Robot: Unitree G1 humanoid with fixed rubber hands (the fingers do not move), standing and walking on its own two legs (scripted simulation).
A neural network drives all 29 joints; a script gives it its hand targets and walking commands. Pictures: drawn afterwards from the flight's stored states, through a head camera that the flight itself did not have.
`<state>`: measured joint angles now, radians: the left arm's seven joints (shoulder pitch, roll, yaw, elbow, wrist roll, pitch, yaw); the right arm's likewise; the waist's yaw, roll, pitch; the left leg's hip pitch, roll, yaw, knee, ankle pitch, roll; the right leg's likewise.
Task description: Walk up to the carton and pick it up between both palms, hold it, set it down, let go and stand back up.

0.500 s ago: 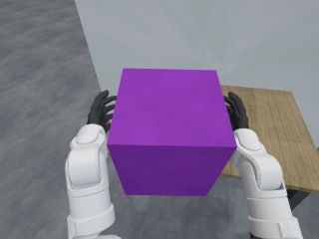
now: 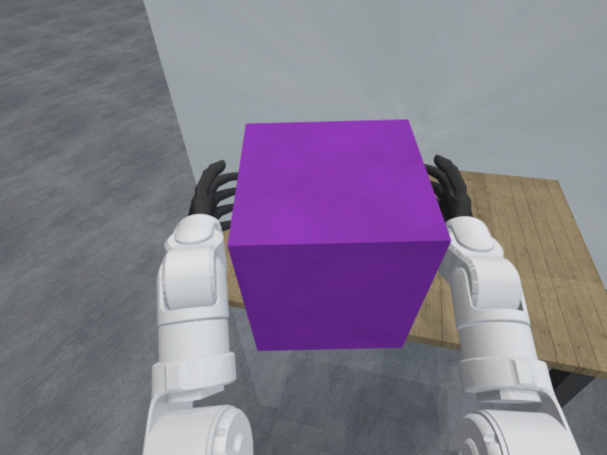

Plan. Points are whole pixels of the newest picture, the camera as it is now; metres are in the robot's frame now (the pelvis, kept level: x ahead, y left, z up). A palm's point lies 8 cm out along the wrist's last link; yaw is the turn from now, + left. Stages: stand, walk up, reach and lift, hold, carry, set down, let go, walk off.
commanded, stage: hold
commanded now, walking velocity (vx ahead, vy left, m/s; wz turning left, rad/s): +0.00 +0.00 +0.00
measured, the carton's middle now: (328, 242) +0.38 -0.04 +0.12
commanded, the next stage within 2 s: none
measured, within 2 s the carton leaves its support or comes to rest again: neither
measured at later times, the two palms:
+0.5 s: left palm (176, 251) +0.32 +0.14 +0.19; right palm (444, 233) +0.32 -0.16 +0.18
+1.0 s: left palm (186, 220) +0.36 +0.13 +0.20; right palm (447, 210) +0.34 -0.17 +0.19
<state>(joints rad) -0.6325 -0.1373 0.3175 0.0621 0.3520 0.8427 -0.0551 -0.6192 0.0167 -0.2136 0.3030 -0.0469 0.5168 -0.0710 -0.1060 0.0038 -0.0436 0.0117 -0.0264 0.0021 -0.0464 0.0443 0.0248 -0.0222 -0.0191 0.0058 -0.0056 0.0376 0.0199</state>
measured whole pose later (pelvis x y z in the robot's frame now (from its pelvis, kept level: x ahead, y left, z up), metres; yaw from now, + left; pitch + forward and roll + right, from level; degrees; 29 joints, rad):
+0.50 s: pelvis +0.03 -0.02 +0.00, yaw +2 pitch -7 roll +0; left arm -0.31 -0.08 0.20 -0.48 0.25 1.03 -0.10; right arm -0.30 -0.03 0.05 -0.21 0.22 0.67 -0.31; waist -0.10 -0.04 0.04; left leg 0.19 0.00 -0.02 -0.09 0.01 0.00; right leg 0.19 0.01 0.01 -0.09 0.02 0.00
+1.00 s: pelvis -0.02 +0.01 +0.00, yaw +2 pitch +0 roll +0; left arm -0.70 -0.12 0.33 0.12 0.37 0.84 -0.08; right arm -0.65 0.03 -0.25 0.29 -0.09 0.54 -0.06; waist -0.12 -0.03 -0.08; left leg -0.03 -0.04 0.01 -0.04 0.07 0.04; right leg -0.06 -0.03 0.02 0.04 0.03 0.03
